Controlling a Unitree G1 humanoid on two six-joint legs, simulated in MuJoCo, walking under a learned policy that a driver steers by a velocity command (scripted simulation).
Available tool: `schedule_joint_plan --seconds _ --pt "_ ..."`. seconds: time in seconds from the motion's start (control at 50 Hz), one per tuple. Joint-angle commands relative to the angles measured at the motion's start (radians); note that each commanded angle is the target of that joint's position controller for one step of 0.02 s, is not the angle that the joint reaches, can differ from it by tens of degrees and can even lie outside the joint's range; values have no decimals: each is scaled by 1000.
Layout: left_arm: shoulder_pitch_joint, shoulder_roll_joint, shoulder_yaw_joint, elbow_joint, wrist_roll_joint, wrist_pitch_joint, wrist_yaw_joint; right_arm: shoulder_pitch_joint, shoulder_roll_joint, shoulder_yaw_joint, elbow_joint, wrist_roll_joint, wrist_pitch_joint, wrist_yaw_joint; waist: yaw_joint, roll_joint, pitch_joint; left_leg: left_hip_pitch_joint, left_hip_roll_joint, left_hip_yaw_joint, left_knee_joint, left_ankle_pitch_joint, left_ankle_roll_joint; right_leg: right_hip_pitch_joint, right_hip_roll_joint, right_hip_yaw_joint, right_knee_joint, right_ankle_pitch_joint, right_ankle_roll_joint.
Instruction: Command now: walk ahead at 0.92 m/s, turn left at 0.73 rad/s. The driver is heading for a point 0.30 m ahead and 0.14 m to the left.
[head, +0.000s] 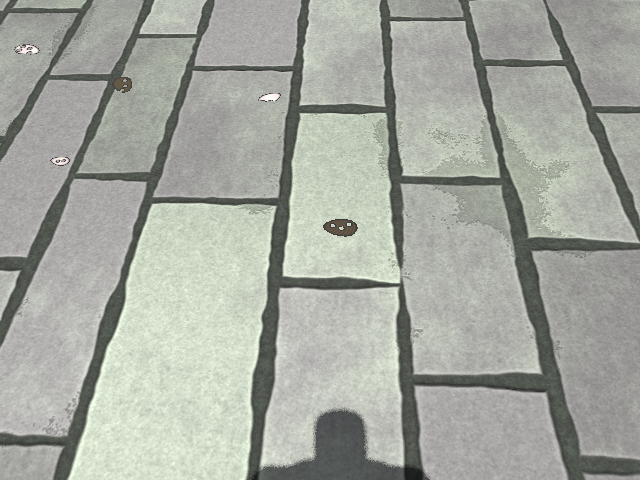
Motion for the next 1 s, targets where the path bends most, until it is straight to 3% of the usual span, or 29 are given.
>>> schedule_joint_plan --seconds 0.02,0.08,0.12,0.14,0.16,0.2,0.22,0.24,0.26,0.28,0.3,0.32,0.34,0.36,0.38,0.4,0.42,0.48,0.56,0.66,0.72,0.74,0.76,0.78,0.8,0.82,0.88,0.94,1.0 --pt "108 114 38 5 -16 -25 2 -151 -41 -5 -118 -15 6 31 66 -160 96 -396 87 -29 107 86 -14 216 -268 225 -287 -96 -67" --pt "142 92 33 49 -17 -42 -5 -247 -25 4 -156 -13 15 45 52 -128 147 -453 88 -21 94 178 -16 201 -259 79 -319 89 -65" --pt "142 67 27 77 -15 -50 -6 -310 -28 10 -173 -12 17 49 40 -109 189 -430 70 32 17 222 -5 178 -208 -57 -332 273 -47" --pt "143 89 30 86 -15 -53 -4 -351 -18 20 -203 -14 17 56 32 -133 203 -388 86 61 -81 249 8 155 -222 -85 -352 309 -42" --pt "152 73 25 104 -17 -55 1 -395 -10 29 -211 -22 13 62 39 -85 236 -325 67 107 -184 266 17 124 -196 -128 -355 452 -36" --pt "169 117 29 127 -20 -53 9 -414 24 49 -219 -27 1 65 27 -69 229 -111 -15 202 -375 270 48 105 -194 -180 -296 924 -35" --pt "188 155 35 140 -25 -53 17 -363 17 49 -198 -29 -2 61 6 -94 173 -3 -74 232 -412 270 60 145 -200 -175 -212 1169 -31" --pt "178 203 45 144 -28 -43 23 -247 -8 41 -160 -33 -7 49 -55 -127 97 132 -118 222 -449 246 70 169 -210 -171 -59 1301 -32" --pt "152 234 51 140 -30 -31 28 -66 -51 23 -101 -37 -14 36 -137 -146 -7 325 -139 166 -504 256 91 160 -222 -154 154 1300 -39" --pt "124 228 48 132 -40 -27 27 107 -88 6 -33 -46 -23 17 -212 -135 -97 542 -117 99 -625 400 116 99 -197 -169 403 1134 -37" --pt "150 155 38 114 -39 -28 14 103 -164 -19 -13 -38 -20 -8 -152 47 -159 762 31 -49 -593 705 120 -122 -43 -178 768 205 -8" --pt "377 60 3 72 -88 -19 11 62 -282 -40 -58 -52 -28 -11 -22 188 -453 1160 452 -540 -439 1457 361 -441 24 9 1237 -395 18" --pt "235 157 20 82 -70 -11 19 121 -241 -54 -79 -1 -10 -35 -137 -33 -588 1077 387 -528 -539 1313 356 -424 18 143 1257 -222 15" --pt "186 122 10 60 -79 -9 16 13 -205 -41 -63 10 -7 -50 -64 -8 -377 874 346 -418 -627 1109 312 -457 -39 134 1160 -143 16" --pt "134 107 4 57 -48 -8 12 -48 -130 -19 -54 14 -8 -52 -22 -68 -198 664 285 -357 -695 933 263 -450 -76 120 1020 -123 15" --pt "137 99 1 72 -30 8 9 -102 -91 -4 -56 9 -12 -57 19 -80 -85 497 252 -299 -749 885 239 -404 -85 117 957 -124 16" --pt "167 102 6 89 -9 35 9 -106 -65 7 -49 14 -18 -56 46 -87 -28 350 224 -241 -793 935 215 -303 -88 110 895 -113 19" --pt "210 42 -1 102 -18 69 5 -150 -82 8 -31 -3 -41 -40 104 -42 -63 200 176 -109 -846 971 211 -174 -71 82 735 -67 27" --pt "115 32 3 96 -23 71 13 -132 -41 19 7 0 -45 -29 73 20 -56 224 110 -29 -852 908 141 -163 -66 64 490 111 15" --pt "11 47 7 91 -26 79 20 -88 -41 22 50 -10 -21 -36 16 48 -13 271 143 -87 -855 630 131 -135 -43 66 320 121 11" --pt "32 31 4 113 -22 71 28 -102 -36 28 65 -4 -7 -50 30 37 28 265 151 -136 -791 485 111 -46 -20 60 117 91 -15" --pt "53 30 1 124 -17 62 32 -100 -25 33 70 2 -4 -57 43 8 37 239 129 -143 -760 391 73 33 -38 83 -19 190 -26" --pt "81 76 9 135 -9 49 38 -66 3 42 67 -2 -6 -63 26 -62 11 214 84 -131 -711 267 30 117 -145 192 -59 360 -39" --pt "18 139 17 126 -18 48 38 50 40 46 87 9 -4 -63 -64 -190 4 200 -22 -63 -697 29 1 114 -259 308 -53 547 -116" --pt "-9 82 7 125 -31 50 29 32 19 46 123 4 11 -71 -29 -165 -7 311 -35 -41 -708 -22 -14 10 -275 323 -71 504 -159" --pt "-35 52 -5 126 -29 48 22 4 5 44 127 3 19 -74 -34 -145 20 360 -25 -60 -746 27 -16 -44 -226 292 -92 408 -133" --pt "-16 57 -4 162 -35 49 27 -59 -25 35 146 5 25 -69 -1 -123 47 376 19 -96 -793 161 -15 -22 -122 204 -103 259 -64" --pt "10 56 -1 200 -40 51 29 -59 -3 42 189 9 20 -77 13 -63 41 355 32 -100 -818 180 -24 54 -112 188 -87 307 -65" --pt "7 51 0 229 -37 53 30 -68 6 44 225 10 21 -84 19 -46 49 356 35 -99 -830 179 -30 70 -112 185 -87 322 -71"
